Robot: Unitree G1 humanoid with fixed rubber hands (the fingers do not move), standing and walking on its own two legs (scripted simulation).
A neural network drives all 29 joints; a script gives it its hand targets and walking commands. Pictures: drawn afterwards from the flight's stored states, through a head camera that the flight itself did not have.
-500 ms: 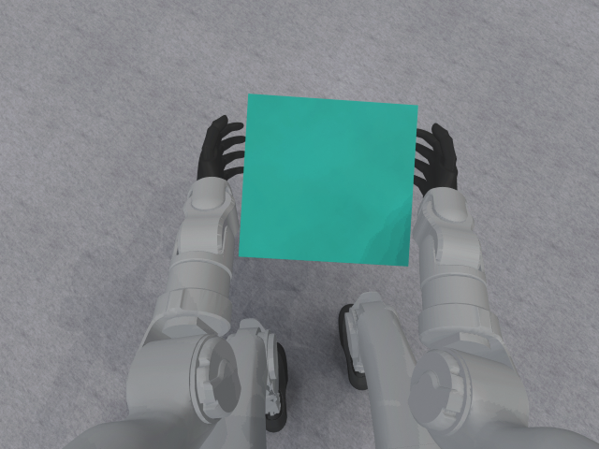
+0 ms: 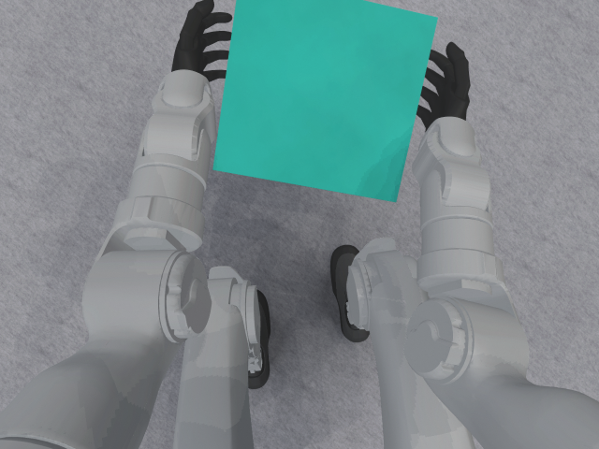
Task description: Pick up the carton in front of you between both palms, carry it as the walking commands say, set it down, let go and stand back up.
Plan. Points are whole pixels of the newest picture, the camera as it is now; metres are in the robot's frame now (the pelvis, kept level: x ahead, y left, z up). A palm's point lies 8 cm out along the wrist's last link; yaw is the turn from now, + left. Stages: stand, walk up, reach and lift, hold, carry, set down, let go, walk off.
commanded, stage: set down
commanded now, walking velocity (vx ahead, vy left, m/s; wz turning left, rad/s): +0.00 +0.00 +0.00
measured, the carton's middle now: (312, 110) +0.51 -0.06 -0.21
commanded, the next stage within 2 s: none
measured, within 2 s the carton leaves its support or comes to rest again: rests again in 1.14 s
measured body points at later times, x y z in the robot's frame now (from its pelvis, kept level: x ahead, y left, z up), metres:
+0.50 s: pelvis +0.00 +0.01 -0.07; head +0.36 +0.03 +0.20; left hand +0.57 +0.06 -0.25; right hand +0.50 -0.23 -0.21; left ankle +0.08 +0.10 -0.43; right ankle +0.14 -0.12 -0.43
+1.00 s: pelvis +0.00 +0.00 -0.09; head +0.36 +0.03 +0.18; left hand +0.58 +0.05 -0.25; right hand +0.51 -0.25 -0.23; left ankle +0.08 +0.10 -0.43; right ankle +0.14 -0.13 -0.43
